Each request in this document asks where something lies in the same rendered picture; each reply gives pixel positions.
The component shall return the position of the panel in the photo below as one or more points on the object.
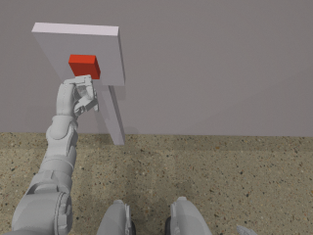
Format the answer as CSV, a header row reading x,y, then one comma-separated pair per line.
x,y
60,40

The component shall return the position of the left robot forearm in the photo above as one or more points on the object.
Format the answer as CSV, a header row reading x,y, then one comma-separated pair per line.
x,y
56,169

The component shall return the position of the robot left hand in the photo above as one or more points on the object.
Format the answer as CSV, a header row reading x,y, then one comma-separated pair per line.
x,y
72,103

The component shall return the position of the robot right hand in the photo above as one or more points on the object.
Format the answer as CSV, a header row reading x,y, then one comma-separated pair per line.
x,y
244,231

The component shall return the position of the robot shin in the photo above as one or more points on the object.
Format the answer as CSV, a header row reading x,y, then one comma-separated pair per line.
x,y
127,232
176,231

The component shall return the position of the robot left shin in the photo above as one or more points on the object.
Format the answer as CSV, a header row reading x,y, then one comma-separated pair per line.
x,y
127,232

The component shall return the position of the robot right shin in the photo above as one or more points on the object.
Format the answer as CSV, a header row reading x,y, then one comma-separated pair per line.
x,y
176,231

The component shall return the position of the button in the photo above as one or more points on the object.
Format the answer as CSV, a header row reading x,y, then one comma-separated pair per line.
x,y
84,65

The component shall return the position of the robot left upper arm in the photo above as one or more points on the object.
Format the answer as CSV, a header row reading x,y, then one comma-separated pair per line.
x,y
44,214

